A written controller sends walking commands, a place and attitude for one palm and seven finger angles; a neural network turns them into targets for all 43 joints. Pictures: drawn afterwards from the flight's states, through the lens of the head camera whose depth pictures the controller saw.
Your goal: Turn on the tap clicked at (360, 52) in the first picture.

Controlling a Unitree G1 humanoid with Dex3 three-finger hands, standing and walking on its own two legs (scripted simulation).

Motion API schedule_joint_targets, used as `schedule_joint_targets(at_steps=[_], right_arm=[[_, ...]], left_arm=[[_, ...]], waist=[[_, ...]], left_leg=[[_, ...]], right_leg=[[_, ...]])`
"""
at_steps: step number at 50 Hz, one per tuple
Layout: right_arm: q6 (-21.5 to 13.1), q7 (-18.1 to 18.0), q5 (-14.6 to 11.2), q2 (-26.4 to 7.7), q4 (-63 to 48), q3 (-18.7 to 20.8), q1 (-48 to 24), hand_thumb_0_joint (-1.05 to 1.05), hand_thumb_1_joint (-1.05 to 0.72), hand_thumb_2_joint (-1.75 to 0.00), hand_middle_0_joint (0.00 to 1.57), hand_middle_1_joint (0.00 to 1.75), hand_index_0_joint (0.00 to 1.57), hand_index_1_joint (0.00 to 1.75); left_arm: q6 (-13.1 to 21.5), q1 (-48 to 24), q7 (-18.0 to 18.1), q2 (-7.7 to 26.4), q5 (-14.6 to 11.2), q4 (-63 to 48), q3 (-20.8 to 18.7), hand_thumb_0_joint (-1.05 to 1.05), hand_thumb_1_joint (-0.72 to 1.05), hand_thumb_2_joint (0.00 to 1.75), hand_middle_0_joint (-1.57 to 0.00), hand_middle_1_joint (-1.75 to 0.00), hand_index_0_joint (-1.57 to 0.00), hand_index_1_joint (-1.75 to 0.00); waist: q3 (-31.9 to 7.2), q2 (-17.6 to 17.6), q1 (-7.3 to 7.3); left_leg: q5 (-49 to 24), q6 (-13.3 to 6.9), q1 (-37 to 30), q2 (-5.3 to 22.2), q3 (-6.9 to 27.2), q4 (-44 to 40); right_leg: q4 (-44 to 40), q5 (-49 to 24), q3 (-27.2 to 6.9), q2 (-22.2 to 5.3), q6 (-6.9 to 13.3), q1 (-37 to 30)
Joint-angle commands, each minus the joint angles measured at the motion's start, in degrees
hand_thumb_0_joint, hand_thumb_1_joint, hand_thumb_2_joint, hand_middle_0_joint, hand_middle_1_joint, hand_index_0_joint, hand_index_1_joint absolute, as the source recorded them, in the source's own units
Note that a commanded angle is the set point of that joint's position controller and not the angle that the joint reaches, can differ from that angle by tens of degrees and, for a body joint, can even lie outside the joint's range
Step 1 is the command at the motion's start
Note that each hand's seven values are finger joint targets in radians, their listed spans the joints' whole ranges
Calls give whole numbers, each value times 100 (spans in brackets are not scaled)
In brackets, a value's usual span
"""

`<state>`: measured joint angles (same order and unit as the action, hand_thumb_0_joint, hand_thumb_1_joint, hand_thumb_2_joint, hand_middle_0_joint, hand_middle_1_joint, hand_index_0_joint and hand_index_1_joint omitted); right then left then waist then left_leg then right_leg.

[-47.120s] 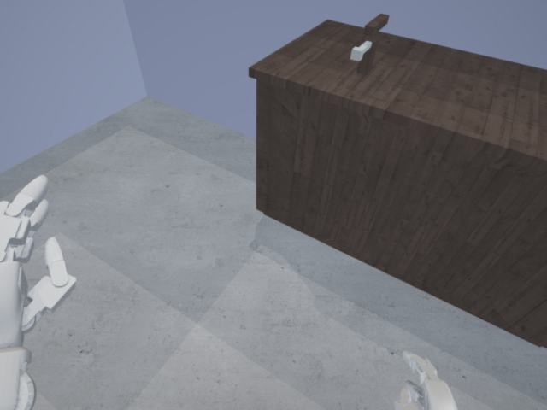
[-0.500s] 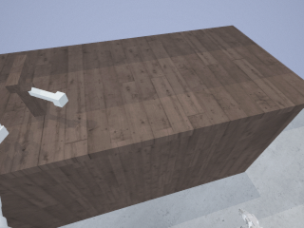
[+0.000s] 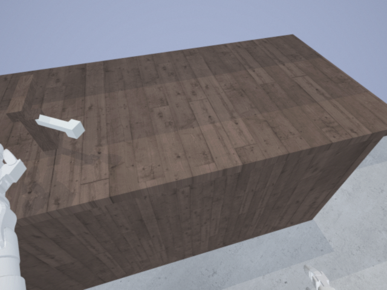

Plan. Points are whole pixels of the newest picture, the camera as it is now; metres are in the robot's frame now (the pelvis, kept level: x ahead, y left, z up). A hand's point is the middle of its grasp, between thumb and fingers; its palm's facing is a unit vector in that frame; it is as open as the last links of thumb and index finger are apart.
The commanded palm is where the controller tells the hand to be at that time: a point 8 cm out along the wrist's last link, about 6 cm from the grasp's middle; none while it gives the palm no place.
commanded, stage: push the lever round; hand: left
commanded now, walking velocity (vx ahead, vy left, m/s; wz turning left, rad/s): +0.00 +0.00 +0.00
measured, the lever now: (74, 129) +0.41 +0.29 +0.12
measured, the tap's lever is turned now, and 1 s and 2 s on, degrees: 55 55 55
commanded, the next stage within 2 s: none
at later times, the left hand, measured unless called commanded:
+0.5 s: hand (37, 160) +0.32 +0.33 +0.12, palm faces +0.68 -0.73 -0.06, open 7.8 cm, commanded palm +0.27 +0.35 +0.12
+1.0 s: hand (58, 151) +0.34 +0.30 +0.12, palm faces +0.76 -0.65 -0.05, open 7.8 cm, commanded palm +0.30 +0.32 +0.12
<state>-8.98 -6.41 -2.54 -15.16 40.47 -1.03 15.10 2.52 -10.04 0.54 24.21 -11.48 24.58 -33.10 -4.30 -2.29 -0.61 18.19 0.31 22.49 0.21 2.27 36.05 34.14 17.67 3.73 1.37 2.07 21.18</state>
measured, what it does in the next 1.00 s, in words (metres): stands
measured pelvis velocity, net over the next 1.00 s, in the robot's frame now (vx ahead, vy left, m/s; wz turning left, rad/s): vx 0.00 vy -0.01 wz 0.01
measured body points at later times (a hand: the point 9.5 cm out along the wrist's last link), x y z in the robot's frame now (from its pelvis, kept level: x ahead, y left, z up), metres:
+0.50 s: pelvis +0.00 -0.01 +0.00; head +0.00 -0.02 +0.45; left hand +0.28 +0.36 +0.13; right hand +0.15 -0.25 -0.10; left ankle +0.00 +0.12 -0.73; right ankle +0.00 -0.10 -0.73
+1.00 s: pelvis +0.00 -0.01 +0.00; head +0.00 -0.02 +0.45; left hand +0.30 +0.33 +0.13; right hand +0.15 -0.25 -0.11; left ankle +0.00 +0.12 -0.73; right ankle +0.00 -0.10 -0.73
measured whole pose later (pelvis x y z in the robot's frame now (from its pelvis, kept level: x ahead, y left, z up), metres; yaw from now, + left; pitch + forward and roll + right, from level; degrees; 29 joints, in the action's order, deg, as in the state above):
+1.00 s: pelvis +0.00 -0.01 +0.00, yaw +0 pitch +3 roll +0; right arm -5.4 -5.6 -0.6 -14.1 42.5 -0.3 11.5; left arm -1.1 -17.1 26.5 12.7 -4.0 21.3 -24.0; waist -3.7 -2.4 -0.8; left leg 17.0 0.8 20.5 0.0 2.5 34.2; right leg 33.7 17.4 4.0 1.2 2.6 19.7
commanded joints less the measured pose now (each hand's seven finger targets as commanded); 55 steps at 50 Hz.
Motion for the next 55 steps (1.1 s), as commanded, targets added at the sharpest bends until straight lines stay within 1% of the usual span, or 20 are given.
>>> schedule_joint_targets(at_steps=[1, 7, 9, 11, 14, 15, 16, 19, 22, 27, 30, 32, 34, 37, 39, 42, 44, 48, 51, 55], right_arm=[[-243, -29, -7, -760, -757, 308, -334, 0, -90, -90, 20, 30, 20, 30], [-211, -70, 14, -748, -698, 290, -463, 0, -90, -90, 20, 30, 20, 30], [-207, -65, 42, -737, -704, 298, -503, 0, -90, -90, 20, 30, 20, 30], [-194, -54, 49, -713, -701, 304, -504, 0, -90, -90, 20, 30, 20, 30], [-175, -54, 39, -697, -687, 295, -565, 0, -90, -90, 20, 30, 20, 30], [-164, -45, 47, -685, -709, 290, -571, 0, -90, -90, 20, 30, 20, 30], [-148, -55, 40, -702, -692, 288, -569, 0, -90, -90, 20, 30, 20, 30], [-107, -53, 44, -690, -712, 295, -642, 0, -90, -90, 20, 30, 20, 30], [-115, -26, 72, -641, -724, 281, -663, 0, -90, -90, 20, 30, 20, 30], [-102, -27, 92, -647, -683, 291, -723, 0, -90, -90, 20, 30, 20, 30], [-73, -21, 110, -621, -676, 280, -765, 0, -90, -90, 20, 30, 20, 30], [-37, -22, 123, -630, -643, 290, -757, 0, -90, -90, 20, 30, 20, 30], [-10, -2, 157, -615, -665, 313, -783, 0, -90, -90, 20, 30, 20, 30], [34, 34, 166, -590, -648, 301, -791, 0, -90, -90, 20, 30, 20, 30], [65, 31, 172, -590, -642, 326, -806, 0, -90, -90, 20, 30, 20, 30], [66, 33, 176, -567, -625, 311, -828, 0, -90, -90, 20, 30, 20, 30], [65, 28, 194, -584, -611, 336, -829, 0, -90, -90, 20, 30, 20, 30], [92, 43, 195, -560, -586, 323, -847, 0, -90, -90, 20, 30, 20, 30], [121, 31, 206, -567, -544, 339, -839, 0, -90, -90, 20, 30, 20, 30], [149, 37, 209, -548, -532, 340, -884, 0, -90, -90, 20, 30, 20, 30]], left_arm=[[336, -1464, 255, 1681, -5, -1460, -228, 0, 90, 90, -15, -15, -15, -15], [298, -1904, 571, 1545, 98, -1535, -48, 0, 90, 90, -15, -15, -15, -15], [327, -1847, 675, 1544, 169, -1704, -63, 0, 90, 90, -15, -15, -15, -15], [341, -1803, 753, 1446, 175, -1723, -9, 0, 90, 90, -15, -15, -15, -15], [323, -1715, 891, 1378, 201, -1669, -16, 0, 90, 90, -15, -15, -15, -15], [280, -1694, 922, 1179, 201, -1637, 144, 0, 90, 90, -15, -15, -15, -15], [216, -1679, 978, 1277, 184, -1483, 33, 0, 90, 90, -15, -15, -15, -15], [186, -1810, 1127, 1341, 258, -1635, -18, 0, 90, 90, -15, -15, -15, -15], [218, -1990, 1305, 968, 346, -1816, 345, 0, 90, 90, -15, -15, -15, -15], [200, -2228, 1601, 642, 437, -1773, 635, 0, 90, 90, -15, -15, -15, -15], [124, -2256, 1817, 603, 541, -1775, 654, 0, 90, 90, -15, -15, -15, -15], [63, -2342, 1956, 643, 576, -1586, 599, 0, 90, 90, -15, -15, -15, -15], [88, -2339, 2108, 734, 658, -1822, 477, 0, 90, 90, -15, -15, -15, -15], [33, -2412, 2268, 538, 735, -1675, 650, 0, 90, 90, -15, -15, -15, -15], [40, -2361, 2338, 684, 779, -1741, 479, 0, 90, 90, -15, -15, -15, -15], [37, -2646, 2414, 279, 795, -1719, 877, 0, 90, 90, -15, -15, -15, -15], [45, -2501, 2511, 371, 796, -1659, 695, 0, 90, 90, -15, -15, -15, -15], [-15, -2772, 2646, 113, 881, -1624, 999, 0, 90, 90, -15, -15, -15, -15], [-34, -2894, 2772, 263, 920, -1507, 849, 0, 90, 90, -15, -15, -15, -15], [-77, -3015, 2916, 50, 996, -1426, 1038, 0, 90, 90, -15, -15, -15, -15]], waist=[[-1047, -331, -26], [-908, -226, 45], [-1089, -381, -21], [-1205, -239, -31], [-1089, -231, -64], [-1078, -248, -36], [-1004, -21, -43], [-1059, -229, -80], [-1082, -311, -20], [-1030, -41, 51], [-1074, -202, -7], [-1049, 121, 11], [-1306, -95, -105], [-1156, 32, -9], [-1225, -80, -84], [-1153, -23, 58], [-1189, 76, -27], [-1132, 5, 67], [-1208, 130, 57], [-1137, 40, 85]], left_leg=[[-1368, -185, -442, -76, -6, -452], [-995, -195, -394, -90, 4, -502], [-1182, -205, -506, -101, -32, -462], [-1243, -189, -518, -96, -16, -475], [-1225, -186, -474, -86, -15, -489], [-1239, -194, -485, -105, -50, -484], [-1118, -192, -354, -99, -27, -505], [-1173, -196, -397, -107, -72, -503], [-1230, -176, -523, -97, -47, -513], [-1035, -172, -517, -93, -16, -552], [-1060, -159, -520, -98, -19, -585], [-1037, -164, -449, -87, -21, -594], [-1286, -153, -542, -93, -55, -571], [-1322, -162, -491, -85, -92, -547], [-1370, -164, -495, -81, -108, -548], [-1233, -163, -534, -88, -109, -547], [-1274, -165, -518, -84, -96, -558], [-1274, -154, -543, -87, -110, -555], [-1231, -166, -503, -96, -105, -555], [-1153, -156, -519, -88, -99, -593]], right_leg=[[-422, -1435, -171, -72, -120, -532], [-508, -1079, -211, -101, -128, -438], [-488, -1259, -227, -109, -113, -557], [-454, -1339, -217, -103, -112, -645], [-474, -1320, -210, -108, -107, -658], [-478, -1367, -223, -117, -120, -638], [-502, -1271, -214, -118, -135, -644], [-532, -1310, -251, -143, -127, -723], [-481, -1317, -218, -119, -108, -634], [-528, -1107, -206, -125, -119, -552], [-530, -1108, -219, -148, -104, -622], [-559, -1099, -207, -147, -123, -655], [-509, -1339, -226, -160, -106, -845], [-511, -1425, -217, -163, -126, -777], [-520, -1473, -248, -170, -111, -876], [-551, -1340, -237, -165, -129, -718], [-564, -1372, -236, -161, -123, -803], [-563, -1377, -235, -180, -124, -719], [-591, -1341, -260, -193, -131, -790], [-622, -1196, -249, -199, -122, -714]])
